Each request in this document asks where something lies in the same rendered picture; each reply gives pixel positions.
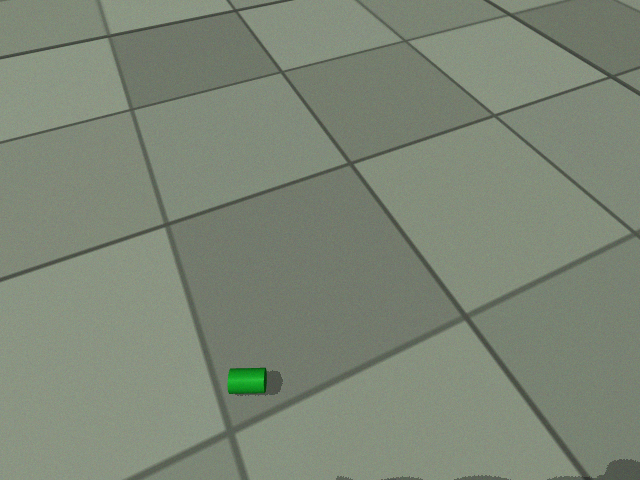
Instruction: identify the can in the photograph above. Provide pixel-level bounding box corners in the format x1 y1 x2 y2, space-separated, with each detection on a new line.
228 368 267 394

